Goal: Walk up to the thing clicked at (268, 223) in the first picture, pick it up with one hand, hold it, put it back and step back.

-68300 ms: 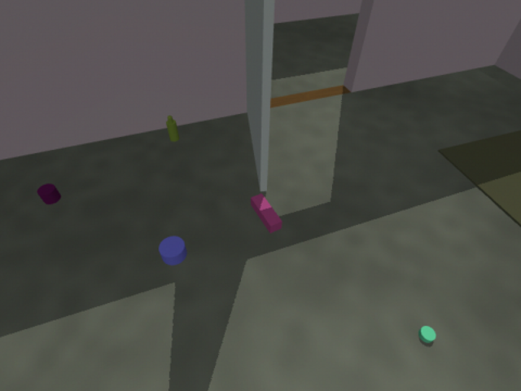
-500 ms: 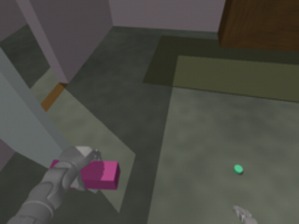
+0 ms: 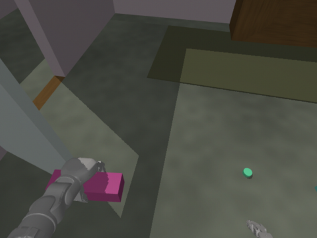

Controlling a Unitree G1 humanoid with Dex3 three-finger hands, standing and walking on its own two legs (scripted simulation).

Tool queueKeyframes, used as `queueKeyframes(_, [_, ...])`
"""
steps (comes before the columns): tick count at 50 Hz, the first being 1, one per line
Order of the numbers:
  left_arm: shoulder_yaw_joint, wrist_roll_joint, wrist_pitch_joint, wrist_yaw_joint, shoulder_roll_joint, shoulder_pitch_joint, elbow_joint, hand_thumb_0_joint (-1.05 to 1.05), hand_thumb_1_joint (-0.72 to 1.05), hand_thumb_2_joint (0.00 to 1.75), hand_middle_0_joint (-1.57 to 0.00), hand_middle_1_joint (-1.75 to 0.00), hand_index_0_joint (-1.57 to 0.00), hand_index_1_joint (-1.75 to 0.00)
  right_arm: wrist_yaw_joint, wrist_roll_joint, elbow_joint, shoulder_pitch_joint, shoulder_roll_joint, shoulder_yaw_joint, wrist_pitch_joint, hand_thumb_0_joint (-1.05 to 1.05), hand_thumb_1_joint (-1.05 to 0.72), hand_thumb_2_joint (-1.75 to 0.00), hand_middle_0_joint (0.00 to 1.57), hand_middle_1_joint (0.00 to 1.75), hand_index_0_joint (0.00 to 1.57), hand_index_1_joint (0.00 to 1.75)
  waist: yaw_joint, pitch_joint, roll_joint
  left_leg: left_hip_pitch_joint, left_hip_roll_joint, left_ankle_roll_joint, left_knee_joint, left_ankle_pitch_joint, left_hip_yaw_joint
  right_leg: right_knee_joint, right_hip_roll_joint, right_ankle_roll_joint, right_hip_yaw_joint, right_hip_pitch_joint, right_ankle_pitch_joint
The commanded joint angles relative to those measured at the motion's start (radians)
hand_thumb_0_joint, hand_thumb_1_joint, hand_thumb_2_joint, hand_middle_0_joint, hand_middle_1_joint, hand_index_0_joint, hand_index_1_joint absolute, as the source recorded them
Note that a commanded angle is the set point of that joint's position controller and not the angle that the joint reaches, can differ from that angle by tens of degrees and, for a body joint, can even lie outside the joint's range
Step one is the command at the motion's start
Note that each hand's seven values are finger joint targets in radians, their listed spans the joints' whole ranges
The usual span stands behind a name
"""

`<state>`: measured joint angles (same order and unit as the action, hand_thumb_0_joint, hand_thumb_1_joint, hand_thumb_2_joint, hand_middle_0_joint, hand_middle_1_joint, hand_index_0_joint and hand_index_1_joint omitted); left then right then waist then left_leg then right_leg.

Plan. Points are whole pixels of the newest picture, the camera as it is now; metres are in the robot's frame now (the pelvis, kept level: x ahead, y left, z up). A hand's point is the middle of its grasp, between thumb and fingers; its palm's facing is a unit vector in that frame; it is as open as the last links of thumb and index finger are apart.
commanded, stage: crouch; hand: left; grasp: from above
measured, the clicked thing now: (87, 185) +0.29 +0.22 -0.10
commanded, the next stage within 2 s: lower in 1.62 s
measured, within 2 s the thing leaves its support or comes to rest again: neither
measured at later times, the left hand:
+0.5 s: hand (102, 194) +0.33 +0.24 -0.31, palm faces -0.44 +0.06 -0.90, open 9.2 cm
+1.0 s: hand (110, 202) +0.35 +0.25 -0.50, palm faces -0.46 +0.02 -0.89, open 9.4 cm
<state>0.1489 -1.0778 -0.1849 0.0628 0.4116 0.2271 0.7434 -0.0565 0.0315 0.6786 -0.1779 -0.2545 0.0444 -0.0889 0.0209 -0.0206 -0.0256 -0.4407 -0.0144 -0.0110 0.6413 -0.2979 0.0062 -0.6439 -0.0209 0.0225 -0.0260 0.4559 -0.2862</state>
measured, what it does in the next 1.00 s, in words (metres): lowers itself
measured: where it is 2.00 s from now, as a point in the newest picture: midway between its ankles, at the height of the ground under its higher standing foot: outside the picture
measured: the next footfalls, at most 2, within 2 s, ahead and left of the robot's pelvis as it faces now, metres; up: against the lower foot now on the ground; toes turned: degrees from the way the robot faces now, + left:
none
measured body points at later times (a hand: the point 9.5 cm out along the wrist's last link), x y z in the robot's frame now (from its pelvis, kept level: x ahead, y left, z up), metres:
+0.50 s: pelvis -0.04 +0.01 -0.18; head +0.11 +0.03 +0.24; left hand +0.35 +0.23 -0.26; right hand +0.00 -0.28 -0.30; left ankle +0.01 +0.13 -0.72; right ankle +0.02 -0.13 -0.72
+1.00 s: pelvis -0.06 +0.01 -0.32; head +0.16 +0.04 +0.07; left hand +0.37 +0.24 -0.45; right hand +0.02 -0.28 -0.45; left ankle +0.01 +0.13 -0.72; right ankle +0.02 -0.13 -0.72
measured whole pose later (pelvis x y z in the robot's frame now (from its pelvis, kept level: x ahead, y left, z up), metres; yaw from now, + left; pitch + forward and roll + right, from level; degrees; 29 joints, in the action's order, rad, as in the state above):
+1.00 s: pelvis -0.06 +0.01 -0.32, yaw -2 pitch +37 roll -5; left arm -0.04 -1.30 -0.22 0.44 0.53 0.73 1.24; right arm 0.09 -0.13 0.74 -0.14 -0.25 0.06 0.07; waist 0.15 -0.16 -0.02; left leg -2.04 0.01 -0.02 2.08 -0.69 -0.09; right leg -2.02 -0.01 0.04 0.02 2.00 -0.67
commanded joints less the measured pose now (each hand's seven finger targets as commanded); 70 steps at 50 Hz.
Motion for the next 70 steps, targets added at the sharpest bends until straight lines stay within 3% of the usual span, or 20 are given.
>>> queueKeyframes(1, [-0.100, -0.065, -0.019, 0.170, 0.202, 0.412, -0.103, 0.00, 0.73, 0.79, -1.10, -0.60, -1.09, -0.61, 0.018, -0.022, -0.068, -0.023, -0.145, 0.065, 0.023, 0.00, -0.89, -0.90, 0.20, 0.30, 0.20, 0.30, 0.028, -0.335, -0.020, 0.036, 0.035, 0.005, 0.114, 0.189, 0.008, -0.060, 0.035, -0.037, 0.027, 0.103, 0.162])
queueKeyframes(2, [-0.100, -0.083, -0.015, 0.197, 0.202, 0.441, -0.064, 0.00, 0.74, 0.80, -1.10, -0.60, -1.09, -0.61, 0.024, -0.026, -0.061, -0.042, -0.149, 0.071, 0.021, 0.00, -0.89, -0.90, 0.20, 0.30, 0.20, 0.30, 0.046, -0.341, 0.004, -0.013, 0.033, 0.009, 0.153, 0.168, 0.007, -0.088, 0.036, -0.035, 0.028, 0.134, 0.148])
queueKeyframes(8, [-0.084, -0.142, 0.006, 0.308, 0.176, 0.518, 0.103, 0.00, 0.72, 0.70, -1.08, -0.56, -1.09, -0.56, 0.043, -0.050, -0.034, -0.094, -0.166, 0.095, 0.035, 0.00, -0.89, -0.90, 0.20, 0.30, 0.20, 0.30, 0.054, -0.446, -0.024, -0.244, 0.031, 0.020, 0.371, 0.092, 0.000, -0.301, 0.037, -0.041, 0.034, 0.373, 0.072])
queueKeyframes(14, [-0.102, -0.151, 0.032, 0.375, 0.191, 0.623, 0.163, 0.00, 0.73, 0.72, -1.10, -0.54, -1.10, -0.54, 0.032, -0.070, -0.008, -0.127, -0.180, 0.110, 0.070, 0.00, -0.89, -0.90, 0.20, 0.30, 0.20, 0.30, 0.071, -0.571, -0.078, -0.435, 0.022, 0.022, 0.534, -0.031, -0.029, -0.507, 0.039, -0.057, 0.056, 0.610, -0.038])
queueKeyframes(20, [-0.171, -0.158, 0.060, 0.398, 0.264, 0.620, 0.212, 0.00, 0.74, 0.70, -1.10, -0.53, -1.10, -0.53, 0.023, -0.087, 0.007, -0.131, -0.190, 0.107, 0.100, 0.00, -0.89, -0.90, 0.20, 0.30, 0.20, 0.30, 0.061, -0.691, -0.082, -0.605, 0.020, 0.026, 0.693, -0.049, -0.042, -0.685, 0.034, -0.059, 0.059, 0.766, -0.072])
queueKeyframes(28, [-0.174, -0.154, 0.035, 0.379, 0.281, 0.710, 0.267, 0.00, 0.79, 0.79, -1.15, -0.55, -1.14, -0.56, 0.046, -0.105, 0.020, -0.141, -0.203, 0.100, 0.136, 0.00, -0.89, -0.90, 0.20, 0.30, 0.20, 0.30, 0.104, -0.725, -0.121, -0.795, 0.025, 0.015, 0.847, -0.202, -0.076, -0.870, 0.027, -0.058, 0.084, 1.030, -0.212])
queueKeyframes(32, [-0.181, -0.161, 0.000, 0.380, 0.283, 0.734, 0.269, 0.00, 0.81, 0.83, -1.16, -0.57, -1.15, -0.58, 0.070, -0.114, 0.027, -0.154, -0.204, 0.097, 0.151, 0.00, -0.89, -0.90, 0.20, 0.30, 0.20, 0.30, 0.118, -0.786, -0.126, -0.849, 0.033, 0.014, 0.936, -0.189, -0.084, -0.952, 0.025, -0.060, 0.097, 1.101, -0.207])
queueKeyframes(37, [-0.223, -0.178, -0.032, 0.406, 0.348, 0.806, 0.221, 0.00, 0.81, 0.84, -1.17, -0.59, -1.16, -0.60, 0.101, -0.132, 0.045, -0.184, -0.200, 0.092, 0.165, 0.00, -0.90, -0.90, 0.20, 0.30, 0.20, 0.30, 0.124, -0.875, -0.160, -0.874, 0.036, 0.018, 1.062, -0.108, -0.067, -1.038, 0.023, -0.056, 0.097, 1.146, -0.142])
queueKeyframes(38, [-0.220, -0.185, -0.028, 0.410, 0.332, 0.774, 0.298, 0.00, 0.80, 0.89, -1.18, -0.58, -1.16, -0.60, 0.105, -0.134, 0.045, -0.182, -0.207, 0.091, 0.166, 0.00, -0.90, -0.90, 0.20, 0.30, 0.20, 0.30, 0.133, -0.845, -0.158, -0.906, 0.037, 0.016, 1.077, -0.120, -0.066, -1.050, 0.019, -0.055, 0.096, 1.172, -0.151])
queueKeyframes(39, [-0.216, -0.185, -0.042, 0.414, 0.336, 0.847, 0.228, 0.00, 0.81, 0.88, -1.18, -0.59, -1.17, -0.61, 0.110, -0.140, 0.049, -0.181, -0.197, 0.088, 0.165, 0.00, -0.90, -0.90, 0.20, 0.30, 0.20, 0.30, 0.138, -0.868, -0.185, -0.918, 0.039, 0.019, 1.096, -0.117, -0.057, -1.064, 0.026, -0.057, 0.097, 1.169, -0.143])
queueKeyframes(40, [-0.240, -0.195, -0.045, 0.421, 0.371, 0.834, 0.236, 0.00, 0.80, 0.89, -1.17, -0.61, -1.16, -0.63, 0.115, -0.142, 0.055, -0.199, -0.199, 0.087, 0.164, 0.00, -0.90, -0.90, 0.20, 0.30, 0.20, 0.30, 0.129, -0.881, -0.178, -0.918, 0.041, 0.022, 1.119, -0.098, -0.048, -1.071, 0.024, -0.056, 0.096, 1.158, -0.124])
queueKeyframes(41, [-0.232, -0.198, -0.033, 0.423, 0.343, 0.771, 0.328, 0.00, 0.81, 0.89, -1.18, -0.62, -1.17, -0.63, 0.120, -0.143, 0.046, -0.188, -0.202, 0.084, 0.165, 0.00, -0.91, -0.90, 0.20, 0.30, 0.20, 0.30, 0.135, -0.854, -0.158, -0.937, 0.038, 0.021, 1.132, -0.101, -0.050, -1.081, 0.021, -0.053, 0.098, 1.182, -0.130])
queueKeyframes(42, [-0.225, -0.199, -0.041, 0.426, 0.338, 0.830, 0.271, 0.00, 0.80, 0.92, -1.17, -0.62, -1.16, -0.64, 0.124, -0.148, 0.048, -0.182, -0.206, 0.089, 0.166, 0.00, -0.90, -0.90, 0.20, 0.30, 0.20, 0.30, 0.144, -0.868, -0.180, -0.952, 0.038, 0.018, 1.141, -0.113, -0.052, -1.101, 0.023, -0.056, 0.102, 1.204, -0.139])
queueKeyframes(43, [-0.251, -0.204, -0.047, 0.433, 0.390, 0.871, 0.235, 0.00, 0.79, 0.91, -1.17, -0.62, -1.15, -0.64, 0.127, -0.148, 0.052, -0.190, -0.204, 0.088, 0.164, 0.00, -0.91, -0.90, 0.20, 0.30, 0.20, 0.30, 0.134, -0.882, -0.203, -0.952, 0.040, 0.020, 1.154, -0.120, -0.043, -1.109, 0.025, -0.057, 0.099, 1.201, -0.140])
queueKeyframes(44, [-0.240, -0.204, -0.037, 0.434, 0.362, 0.798, 0.330, 0.00, 0.79, 0.91, -1.17, -0.62, -1.15, -0.64, 0.130, -0.148, 0.042, -0.178, -0.203, 0.085, 0.163, 0.00, -0.91, -0.90, 0.20, 0.30, 0.20, 0.30, 0.130, -0.847, -0.184, -0.963, 0.039, 0.021, 1.165, -0.129, -0.041, -1.112, 0.023, -0.055, 0.100, 1.217, -0.148])
queueKeyframes(46, [-0.255, -0.212, -0.038, 0.442, 0.392, 0.859, 0.285, 0.00, 0.77, 0.94, -1.15, -0.63, -1.13, -0.65, 0.137, -0.153, 0.043, -0.179, -0.205, 0.085, 0.160, 0.00, -0.91, -0.90, 0.20, 0.30, 0.20, 0.30, 0.138, -0.874, -0.190, -1.013, 0.042, 0.026, 1.195, -0.145, -0.029, -1.132, 0.028, -0.055, 0.096, 1.202, -0.143])
queueKeyframes(48, [-0.236, -0.209, -0.033, 0.439, 0.361, 0.833, 0.318, 0.00, 0.76, 0.92, -1.14, -0.63, -1.13, -0.65, 0.143, -0.156, 0.041, -0.172, -0.200, 0.084, 0.161, 0.00, -0.91, -0.90, 0.20, 0.30, 0.20, 0.30, 0.142, -0.857, -0.194, -1.020, 0.039, 0.025, 1.214, -0.146, -0.029, -1.150, 0.027, -0.055, 0.101, 1.225, -0.144])
queueKeyframes(54, [-0.247, -0.204, -0.033, 0.434, 0.399, 0.878, 0.337, 0.00, 0.71, 0.93, -1.10, -0.63, -1.08, -0.65, 0.150, -0.159, 0.041, -0.156, -0.206, 0.080, 0.159, 0.00, -0.91, -0.90, 0.20, 0.30, 0.20, 0.30, 0.145, -0.827, -0.212, -1.098, 0.037, 0.028, 1.267, -0.173, -0.028, -1.208, 0.033, -0.057, 0.106, 1.281, -0.158])
queueKeyframes(57, [-0.253, -0.204, -0.032, 0.425, 0.397, 0.825, 0.371, 0.00, 0.69, 0.90, -1.08, -0.63, -1.06, -0.65, 0.158, -0.157, 0.041, -0.161, -0.215, 0.079, 0.157, 0.00, -0.91, -0.90, 0.20, 0.30, 0.20, 0.30, 0.143, -0.835, -0.187, -1.109, 0.038, 0.028, 1.294, -0.131, -0.031, -1.239, 0.034, -0.054, 0.112, 1.279, -0.122])
queueKeyframes(70, [-0.276, -0.214, -0.073, 0.435, 0.446, 0.904, 0.400, 0.00, 0.69, 0.85, -1.06, -0.64, -1.06, -0.64, 0.178, -0.168, 0.056, -0.166, -0.233, 0.073, 0.158, 0.00, -0.91, -0.90, 0.20, 0.30, 0.20, 0.30, 0.165, -0.789, -0.200, -1.215, 0.040, 0.033, 1.368, -0.222, -0.026, -1.314, 0.040, -0.055, 0.126, 1.379, -0.194])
